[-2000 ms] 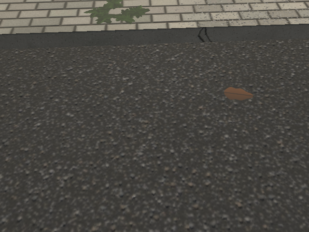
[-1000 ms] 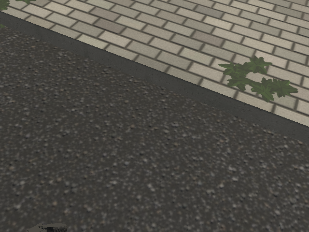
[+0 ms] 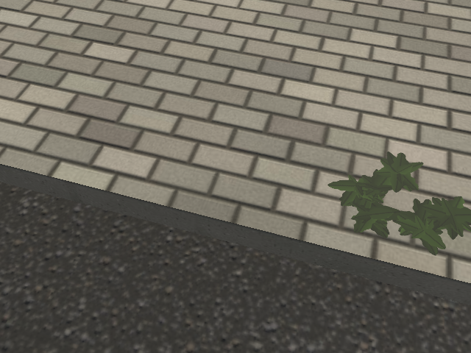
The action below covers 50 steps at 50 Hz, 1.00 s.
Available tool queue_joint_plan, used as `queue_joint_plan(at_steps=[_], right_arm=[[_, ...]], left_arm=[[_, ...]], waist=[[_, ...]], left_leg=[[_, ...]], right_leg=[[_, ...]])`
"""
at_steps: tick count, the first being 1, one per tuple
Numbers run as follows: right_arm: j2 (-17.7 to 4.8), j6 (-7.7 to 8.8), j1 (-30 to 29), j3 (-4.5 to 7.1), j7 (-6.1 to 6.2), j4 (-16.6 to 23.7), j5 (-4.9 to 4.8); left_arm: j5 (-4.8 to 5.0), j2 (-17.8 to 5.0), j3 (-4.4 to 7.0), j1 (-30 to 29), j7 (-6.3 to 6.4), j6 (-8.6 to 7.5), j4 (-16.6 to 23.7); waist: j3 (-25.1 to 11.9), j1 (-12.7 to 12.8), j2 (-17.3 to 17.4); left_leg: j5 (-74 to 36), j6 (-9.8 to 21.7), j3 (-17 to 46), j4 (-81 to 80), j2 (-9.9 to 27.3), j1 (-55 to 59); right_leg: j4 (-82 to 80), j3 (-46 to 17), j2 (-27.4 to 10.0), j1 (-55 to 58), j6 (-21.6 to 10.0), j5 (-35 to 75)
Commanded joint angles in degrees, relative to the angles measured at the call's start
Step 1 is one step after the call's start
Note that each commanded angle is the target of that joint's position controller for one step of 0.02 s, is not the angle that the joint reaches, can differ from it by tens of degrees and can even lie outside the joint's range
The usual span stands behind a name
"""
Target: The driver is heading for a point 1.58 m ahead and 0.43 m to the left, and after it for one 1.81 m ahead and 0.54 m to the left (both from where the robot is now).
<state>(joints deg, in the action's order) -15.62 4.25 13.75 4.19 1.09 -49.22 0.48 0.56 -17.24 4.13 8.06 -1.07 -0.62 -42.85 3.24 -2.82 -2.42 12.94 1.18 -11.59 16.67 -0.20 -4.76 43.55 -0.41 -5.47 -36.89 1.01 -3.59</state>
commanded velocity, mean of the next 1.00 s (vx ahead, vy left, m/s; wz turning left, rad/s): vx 0.05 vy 0.00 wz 0.32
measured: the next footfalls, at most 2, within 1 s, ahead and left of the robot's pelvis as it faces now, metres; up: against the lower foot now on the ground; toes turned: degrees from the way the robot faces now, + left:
right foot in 0.10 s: +0.20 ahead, -0.13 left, +0.00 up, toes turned -3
left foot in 0.54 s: +0.11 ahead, +0.11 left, +0.00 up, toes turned +14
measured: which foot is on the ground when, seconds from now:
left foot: down 0.00-0.12, up 0.14-0.52, down 0.54-1.00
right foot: up 0.00-0.08, down 0.10-0.54, up 0.56-1.00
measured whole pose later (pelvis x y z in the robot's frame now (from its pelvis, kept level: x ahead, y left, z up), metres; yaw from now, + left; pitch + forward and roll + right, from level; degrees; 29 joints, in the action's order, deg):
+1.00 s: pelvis +0.11 +0.02 +0.00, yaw +24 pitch +2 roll -1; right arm -17.0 -1.3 8.1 3.9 1.9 -44.8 -0.1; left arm 0.6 -17.2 5.2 4.9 1.5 -0.4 -49.9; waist 1.9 -0.8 -0.3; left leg 13.8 2.9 8.5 27.3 -4.6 -14.7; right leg 37.0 -3.2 0.3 -21.0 4.3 -18.0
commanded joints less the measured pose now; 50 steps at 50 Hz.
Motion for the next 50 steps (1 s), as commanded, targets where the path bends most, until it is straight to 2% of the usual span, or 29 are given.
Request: queue_joint_plan(at_steps=[1,3,4,5,6,7,8,9,10,11,12,15,17,19,22,25,26,27,28,29,30,31,32,33,35,39,43,47,50], right_arm=[[-9.9,-0.14,-2.8,2.09,0.47,3.0,-1.20],[-10.5,-0.78,-3.1,2.16,0.15,1.9,-2.19],[-10.2,-0.96,-3.8,1.95,0.00,1.5,-2.49],[-8.4,-0.84,-1.3,1.23,-0.44,0.3,-1.94],[-5.4,-0.42,0.3,-0.15,-0.87,0.9,0.13],[-0.4,-0.68,7.4,-2.12,-1.69,-0.2,0.44],[-5.5,-1.77,4.6,-0.80,-1.73,-1.5,-1.42],[-7.8,-2.58,0.0,-0.09,-1.62,0.1,-2.63],[-7.4,-3.46,-1.7,0.07,-0.74,0.0,-2.51],[-8.0,-4.60,-2.2,0.49,0.16,-0.2,-1.85],[-8.3,-5.69,-0.9,0.84,0.73,-0.6,-1.68],[-6.9,-7.16,0.6,1.36,1.86,-0.5,-1.44],[-5.8,-7.46,-1.1,1.31,1.91,0.6,-1.29],[-4.9,-7.45,-2.7,1.07,1.49,1.7,-1.12],[-5.6,-7.22,-3.2,1.27,0.45,2.6,-1.11],[-6.2,-7.33,0.8,1.79,-0.74,2.0,-0.92],[-6.9,-7.37,3.2,2.24,-0.97,1.1,-0.57],[-9.5,-7.25,4.2,3.00,-0.72,1.1,-0.25],[-15.9,-7.15,3.6,4.00,0.36,3.1,-0.43],[-17.0,-5.66,3.7,3.93,-0.30,4.4,2.11],[-16.1,-4.09,0.5,3.80,-0.53,4.9,2.21],[-14.7,-3.30,-3.0,3.69,-0.20,5.5,0.78],[-12.0,-3.19,-5.1,2.92,0.11,6.2,-0.44],[-10.7,-3.24,-5.7,2.43,0.49,6.4,-1.03],[-9.3,-3.30,-3.6,1.89,0.98,6.3,-0.83],[-10.5,-3.67,-1.1,2.32,1.56,6.1,-1.17],[-11.4,-4.34,-2.5,2.63,1.56,6.8,-0.96],[-10.9,-4.93,-4.3,2.11,0.94,7.1,-0.31],[-10.0,-5.50,-6.2,1.30,0.93,7.2,-0.68]], left_arm=[[-0.54,-1.7,0.25,-0.3,-1.10,-0.12,4.5],[-1.02,-2.6,0.57,0.5,-1.16,-0.29,4.7],[-1.27,-3.3,0.99,3.7,-0.97,-0.67,3.5],[-1.70,-5.9,1.91,7.1,-0.29,-1.06,2.0],[-2.82,-10.8,2.71,11.4,0.76,-1.24,1.7],[-4.21,-9.0,1.18,8.8,1.37,-1.17,2.1],[-2.87,-5.0,0.33,8.0,0.88,-1.01,2.5],[-1.94,-5.3,0.27,5.0,0.60,-1.11,2.3],[-1.74,-5.9,0.47,2.3,0.69,-1.08,2.1],[-1.58,-5.6,0.46,-0.2,1.03,-0.93,2.2],[-1.87,-6.0,0.64,-2.2,1.46,-0.76,2.1],[-2.14,-6.2,1.12,-4.2,2.85,-0.52,1.6],[-1.97,-5.7,1.22,-4.8,3.66,-0.36,0.8],[-1.89,-5.8,1.44,-5.5,4.24,-0.04,0.1],[-1.61,-6.7,1.83,-5.5,4.52,0.71,-1.0],[0.03,-7.7,2.21,-7.3,4.36,1.52,-1.8],[0.72,-6.8,2.13,-6.6,4.22,1.83,-2.5],[0.49,-4.5,1.87,-3.6,3.83,2.30,-3.8],[-1.96,-1.7,1.19,-3.2,3.37,2.40,-1.9],[-1.70,-3.2,1.71,-10.9,3.85,1.96,0.8],[-0.63,-4.7,2.23,-11.5,4.11,1.91,0.8],[-0.44,-5.5,2.72,-9.4,4.43,1.87,-0.5],[-0.96,-6.3,3.14,-7.9,4.87,1.94,-2.0],[-1.35,-6.4,3.34,-7.0,5.01,1.83,-2.5],[-0.94,-5.4,3.33,-6.5,4.83,1.33,-2.5],[-0.46,-4.0,2.82,-7.9,4.67,0.68,-2.1],[-0.26,-4.1,2.39,-7.8,3.80,0.27,-2.4],[0.09,-4.9,2.12,-6.2,2.87,-0.37,-3.0],[0.15,-4.7,1.75,-3.7,2.01,-1.10,-3.9]], waist=[[-4.7,1.8,6.3],[-5.1,3.2,6.4],[-6.3,5.4,5.6],[-8.8,6.5,2.5],[-15.4,6.9,-4.5],[-23.4,2.7,-13.0],[-25.3,5.4,-6.9],[-18.8,5.2,-5.6],[-14.8,4.3,-3.2],[-11.6,3.6,-3.1],[-10.0,2.0,-4.1],[-9.1,1.2,-4.6],[-8.6,1.6,-4.6],[-8.5,2.1,-4.8],[-9.2,2.4,-5.3],[-9.1,-0.3,-5.2],[-8.5,-1.1,-3.4],[-5.8,-0.6,5.2],[-3.4,2.3,21.9],[-5.2,-1.6,17.7],[-4.3,0.3,12.5],[-3.7,2.3,10.8],[-4.2,2.9,9.3],[-4.7,3.4,9.5],[-6.9,3.2,9.3],[-7.2,1.8,9.7],[-6.8,1.1,11.0],[-7.4,0.8,11.3],[-7.8,2.4,10.7]], left_leg=[[-34.2,8.6,4.1,-0.8,15.7,-0.8],[-35.5,7.7,5.6,3.7,16.5,1.0],[-35.5,6.2,5.5,8.0,15.0,0.9],[-32.3,3.8,4.5,15.0,11.3,-0.8],[-13.7,0.1,3.0,26.5,7.0,-8.5],[26.7,-3.7,9.4,40.4,2.2,-18.9],[30.0,-4.4,16.9,43.7,2.9,-18.5],[29.4,-4.3,16.2,44.8,3.8,-22.5],[26.6,-4.2,15.6,44.3,4.5,-25.0],[23.1,-4.8,15.5,43.6,5.1,-24.4],[19.8,-5.4,15.0,44.0,5.0,-21.2],[14.8,-5.7,12.6,45.0,4.3,-19.9],[12.4,-5.2,12.2,42.1,5.1,-20.5],[10.8,-4.6,11.3,37.5,5.5,-19.3],[9.4,-3.3,9.3,31.5,4.9,-16.3],[3.3,-0.3,6.6,19.6,3.3,-9.5],[0.3,1.7,6.8,13.8,1.9,-6.2],[-6.3,5.0,15.6,5.0,5.9,-3.1],[-23.8,12.6,36.6,2.8,19.9,1.9],[-18.5,19.3,42.5,-1.0,22.6,-5.0],[-13.3,16.7,37.4,-1.8,19.4,-5.3],[-10.4,13.0,33.4,-1.3,16.6,-5.0],[-9.9,10.5,31.1,-0.5,15.0,-4.5],[-12.1,9.9,29.6,-0.2,13.8,-4.9],[-16.4,10.1,28.7,0.6,12.7,-2.4],[-16.7,10.5,30.3,1.8,12.0,2.6],[-13.4,11.0,31.6,2.3,11.2,0.4],[-21.2,11.9,32.4,4.8,11.3,-2.7],[-26.3,10.6,33.2,8.1,10.3,-2.4]], right_leg=[[-5.8,0.3,1.2,9.2,-1.4,1.1],[-9.9,0.6,2.7,12.0,-3.3,-2.0],[-15.2,1.5,4.2,17.4,-4.5,1.7],[-19.8,1.6,4.6,25.8,-5.9,13.5],[-15.7,-8.0,-6.0,39.2,-9.1,44.6],[-13.9,-21.8,-19.2,49.9,-20.7,55.8],[-16.3,-20.7,-17.7,45.0,-21.1,45.5],[-18.5,-15.8,-14.8,41.1,-18.6,36.4],[-20.6,-14.0,-13.1,37.4,-16.4,26.5],[-23.1,-12.4,-12.5,32.1,-15.3,18.5],[-25.4,-10.2,-11.8,26.3,-14.8,13.8],[-28.8,-6.0,-11.8,21.9,-15.3,4.6],[-29.9,-3.8,-12.0,22.0,-15.0,-0.5],[-30.1,-1.7,-12.2,22.4,-14.6,-2.0],[-29.4,0.0,-13.4,24.3,-13.9,-1.9],[-25.4,2.7,-13.0,23.9,-10.5,-3.3],[-21.1,4.6,-11.0,22.2,-7.7,-6.7],[-10.2,9.3,-6.4,16.2,-2.7,-13.1],[7.4,12.2,2.6,-0.4,3.4,-33.7],[17.0,1.3,6.0,-2.3,2.9,-35.9],[20.2,-1.8,4.9,-2.9,1.7,-29.9],[19.9,-2.8,4.0,-3.6,1.0,-24.0],[19.7,-3.2,3.4,-3.3,1.1,-20.8],[20.2,-3.2,3.7,-2.1,1.5,-17.9],[20.1,-3.5,4.6,-1.0,2.0,-14.7],[10.7,-4.6,5.3,-1.7,3.4,-13.3],[1.7,-4.5,5.4,3.9,4.4,-13.2],[-3.1,-3.0,5.4,11.9,3.9,-15.8],[-12.9,-1.8,5.8,18.0,2.3,-12.4]])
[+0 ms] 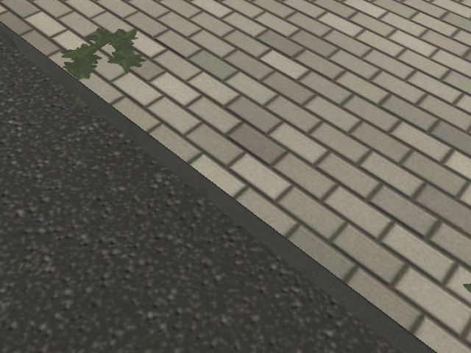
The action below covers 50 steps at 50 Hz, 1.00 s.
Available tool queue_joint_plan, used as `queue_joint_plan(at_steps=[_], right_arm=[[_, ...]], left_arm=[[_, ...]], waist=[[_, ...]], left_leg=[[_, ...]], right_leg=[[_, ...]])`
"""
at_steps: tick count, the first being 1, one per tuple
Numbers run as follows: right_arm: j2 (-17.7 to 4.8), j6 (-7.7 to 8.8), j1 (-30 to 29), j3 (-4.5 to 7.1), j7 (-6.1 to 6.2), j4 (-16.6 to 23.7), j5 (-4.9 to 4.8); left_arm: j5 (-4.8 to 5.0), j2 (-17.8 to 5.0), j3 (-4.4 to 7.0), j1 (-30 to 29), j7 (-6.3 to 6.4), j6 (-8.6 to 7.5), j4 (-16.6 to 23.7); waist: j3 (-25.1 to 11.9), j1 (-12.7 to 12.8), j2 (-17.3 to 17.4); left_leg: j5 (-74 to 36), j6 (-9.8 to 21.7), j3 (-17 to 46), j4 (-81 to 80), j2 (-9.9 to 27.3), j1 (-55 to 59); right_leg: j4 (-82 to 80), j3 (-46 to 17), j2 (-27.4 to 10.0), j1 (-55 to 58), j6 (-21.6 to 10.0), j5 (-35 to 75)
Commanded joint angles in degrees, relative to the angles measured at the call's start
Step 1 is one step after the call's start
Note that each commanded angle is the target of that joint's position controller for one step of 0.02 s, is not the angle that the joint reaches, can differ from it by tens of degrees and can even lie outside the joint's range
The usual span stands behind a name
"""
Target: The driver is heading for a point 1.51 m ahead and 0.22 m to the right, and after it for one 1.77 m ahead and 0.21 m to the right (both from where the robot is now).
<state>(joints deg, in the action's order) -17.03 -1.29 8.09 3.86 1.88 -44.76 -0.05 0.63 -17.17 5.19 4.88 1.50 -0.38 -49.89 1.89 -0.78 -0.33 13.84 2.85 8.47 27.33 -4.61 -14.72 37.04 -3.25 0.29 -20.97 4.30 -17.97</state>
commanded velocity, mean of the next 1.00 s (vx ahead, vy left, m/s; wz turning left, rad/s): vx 0.00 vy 0.00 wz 0.06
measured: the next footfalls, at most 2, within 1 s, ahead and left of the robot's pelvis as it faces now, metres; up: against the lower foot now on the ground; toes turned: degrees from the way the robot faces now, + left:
right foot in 0.04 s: +0.06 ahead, -0.14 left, +0.00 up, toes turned +3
left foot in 0.32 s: +0.03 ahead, +0.12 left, +0.00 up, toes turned -1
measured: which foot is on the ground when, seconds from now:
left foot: down 0.00-0.06, up 0.08-0.30, down 0.32-1.00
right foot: up 0.00-0.02, down 0.04-1.00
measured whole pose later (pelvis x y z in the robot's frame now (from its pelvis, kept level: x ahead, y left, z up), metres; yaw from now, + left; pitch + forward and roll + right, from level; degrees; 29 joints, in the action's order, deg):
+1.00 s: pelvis +0.01 +0.01 +0.00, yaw +2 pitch -2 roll +0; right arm -14.2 0.1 10.5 1.0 1.1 -58.7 0.2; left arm -0.3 -15.1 1.4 10.3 2.3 0.2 -62.1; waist 2.4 0.7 -0.3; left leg 16.8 0.7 2.5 27.8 -1.6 -9.4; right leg 27.2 -2.4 -2.6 -11.3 3.3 -14.5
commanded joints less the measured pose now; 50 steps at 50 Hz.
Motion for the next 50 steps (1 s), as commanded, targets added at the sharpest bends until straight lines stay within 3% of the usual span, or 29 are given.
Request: queue_joint_plan(at_steps=[1,2,3,4,5,6,7,9,12,14,15,16,17,18,19,20,25,35,50], right_arm=[[-8.0,-0.14,-1.1,1.24,0.27,2.7,-0.55],[-7.1,0.01,0.3,0.87,0.39,2.6,-0.34],[-4.8,0.40,2.6,0.12,0.32,2.8,1.04],[-4.5,0.71,4.0,0.30,0.16,2.8,0.68],[-7.6,0.85,1.9,0.87,0.19,2.6,0.95],[-9.4,0.79,-0.1,1.70,0.26,2.7,0.17],[-9.0,0.40,-0.4,1.97,0.46,2.2,-0.22],[-6.8,-0.38,0.4,1.62,0.46,1.3,-0.27],[-2.7,0.00,0.4,0.25,0.05,-0.4,-0.43],[-3.1,0.12,2.0,0.53,-0.23,-2.2,-0.50],[-4.6,-0.03,1.4,0.82,-0.32,-2.5,-0.18],[-7.6,-0.26,0.8,1.28,-0.07,-1.9,0.27],[-10.3,-0.58,0.1,1.72,-0.02,-2.2,0.23],[-7.2,-0.40,-0.6,1.09,-0.63,-2.7,0.36],[-5.4,0.00,-0.9,0.55,-1.05,-2.9,0.69],[-5.5,0.48,-0.9,0.41,-1.14,-3.6,1.01],[-5.4,2.01,0.8,-0.25,-1.00,-6.3,0.64],[-4.8,2.09,1.6,-1.09,-0.68,-9.2,0.42],[-3.9,1.79,3.2,-1.75,-0.53,-12.3,0.25]], left_arm=[[-0.17,-4.5,0.53,1.3,-0.92,-1.69,2.4],[-0.87,-6.3,0.78,2.3,-1.03,-1.93,2.1],[-1.98,-10.4,1.31,3.2,-0.77,-1.88,2.5],[-2.66,-10.5,0.96,1.1,-0.71,-1.52,1.9],[-2.42,-6.9,0.01,0.3,-0.78,-1.68,2.4],[-2.19,-6.6,-0.22,0.5,-0.66,-1.88,2.2],[-1.71,-7.7,-0.09,0.4,-0.45,-1.99,1.8],[-0.66,-7.4,-0.38,-1.1,-0.18,-2.01,1.3],[-0.76,-6.5,-0.71,-1.1,-0.13,-0.72,-0.1],[-0.28,-6.6,-0.95,-0.3,-0.19,-0.15,-1.1],[-0.17,-6.2,-1.18,1.5,-0.34,-0.34,-1.7],[-0.90,-5.6,-1.58,2.7,-0.75,-0.93,-1.9],[-1.55,-5.0,-1.70,4.6,-1.31,-1.49,-2.3],[-1.69,-4.3,-2.04,2.5,-1.31,-1.51,-2.5],[-1.53,-5.0,-1.90,0.3,-1.19,-1.31,-2.5],[-1.27,-4.9,-1.89,-0.2,-0.85,-0.98,-2.8],[-1.14,-5.0,-1.89,1.4,0.07,0.02,-4.6],[-1.00,-5.2,-2.06,3.0,0.45,0.14,-8.0],[-0.89,-4.6,-2.77,6.4,1.02,0.16,-10.7]], waist=[[-6.2,1.9,7.9],[-6.7,1.8,5.6],[-9.1,-0.2,-3.8],[-7.3,-2.6,-11.9],[-7.6,-0.5,-11.4],[-6.8,0.8,-10.3],[-6.4,0.9,-9.2],[-5.2,-0.1,-7.7],[-5.7,0.5,-9.2],[-6.0,-0.4,-9.1],[-6.0,0.2,-7.9],[-6.7,1.4,-3.7],[-6.7,4.0,2.9],[-6.3,2.7,4.0],[-4.3,1.9,2.8],[-3.3,1.8,3.0],[-1.5,2.0,3.9],[-1.3,1.5,1.2],[-0.8,1.3,0.8]], left_leg=[[-25.5,7.2,12.7,-1.5,13.2,6.5],[-19.8,4.6,11.7,-0.2,11.1,4.0],[-7.4,1.3,6.4,7.3,5.7,-0.8],[11.9,-1.6,1.2,9.7,0.0,-6.5],[19.1,-3.8,-0.2,15.6,1.8,-6.3],[20.2,-4.8,-0.5,21.2,2.0,-8.0],[20.4,-5.8,-0.7,25.1,2.3,-9.5],[17.8,-7.4,-0.4,24.2,4.4,-9.2],[10.1,-7.8,-5.5,9.3,4.6,-1.3],[-2.5,-6.4,-8.0,-4.9,3.5,5.6],[-7.9,-5.2,-6.7,-8.7,4.1,9.1],[-17.0,-3.5,-2.5,-7.1,8.2,13.3],[-18.5,-0.5,-1.0,-3.3,10.2,11.8],[-10.0,1.0,-0.8,-4.0,9.7,6.9],[-6.5,0.7,-0.7,-5.2,9.0,4.8],[-6.2,0.1,-0.9,-5.8,8.6,3.6],[-8.5,-0.9,-1.4,-5.6,7.8,2.7],[-8.9,-0.6,-2.2,-5.4,7.0,3.5],[-8.2,-1.1,-4.1,-5.0,5.6,3.1]], right_leg=[[-14.9,1.4,0.0,6.7,-2.1,9.7],[-18.1,-1.2,-3.0,12.2,-3.6,18.3],[-17.3,-9.9,-12.4,18.7,-7.1,32.5],[-16.0,-16.3,-18.1,17.6,-15.9,40.2],[-17.7,-18.9,-20.8,15.5,-20.2,36.9],[-18.3,-18.3,-19.7,15.9,-20.3,34.7],[-18.0,-16.5,-18.3,16.3,-19.4,33.5],[-17.4,-12.9,-16.2,15.6,-17.1,32.5],[-15.9,-6.9,-11.7,14.0,-14.5,35.0],[-14.4,-5.1,-9.8,13.3,-13.0,32.0],[-14.7,-5.2,-9.0,11.9,-11.0,27.0],[-14.1,-4.2,-7.9,8.6,-8.1,20.4],[-14.2,-0.6,-4.1,8.1,-5.6,12.3],[-13.9,1.5,-2.6,11.5,-3.4,8.2],[-12.9,1.8,-2.4,11.9,-2.5,8.5],[-12.2,1.9,-2.5,12.1,-2.6,9.8],[-11.9,1.6,-2.7,12.0,-2.9,12.2],[-12.6,1.7,-2.7,11.7,-1.9,12.9],[-12.5,2.1,-2.5,10.9,-2.1,12.7]])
